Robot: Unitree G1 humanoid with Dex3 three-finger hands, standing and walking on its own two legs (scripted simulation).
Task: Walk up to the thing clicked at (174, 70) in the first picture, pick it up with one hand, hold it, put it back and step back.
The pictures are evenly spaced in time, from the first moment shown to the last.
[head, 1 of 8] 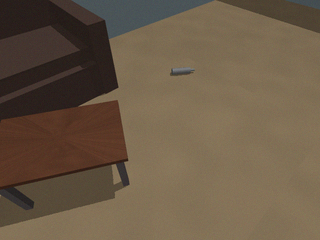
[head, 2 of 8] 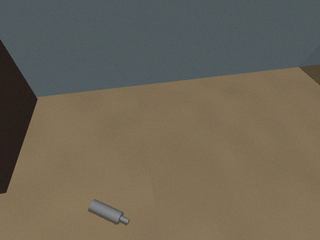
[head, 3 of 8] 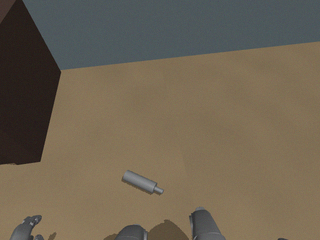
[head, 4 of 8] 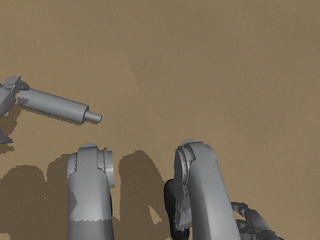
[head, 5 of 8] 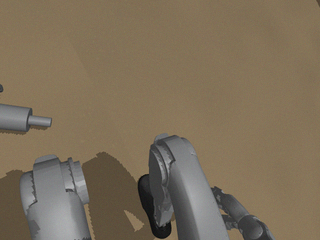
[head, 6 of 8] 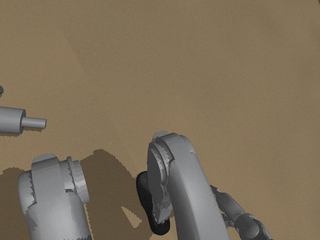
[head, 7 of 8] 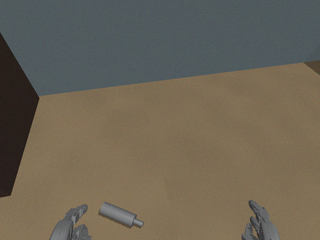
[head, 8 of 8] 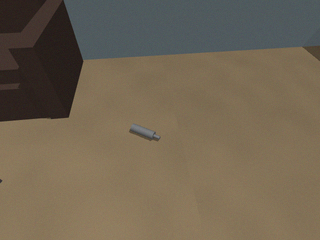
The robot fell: no
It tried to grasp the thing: yes
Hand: left
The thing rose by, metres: 0.00
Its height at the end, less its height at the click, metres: +0.00
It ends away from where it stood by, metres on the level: 0.01
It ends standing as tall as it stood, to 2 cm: yes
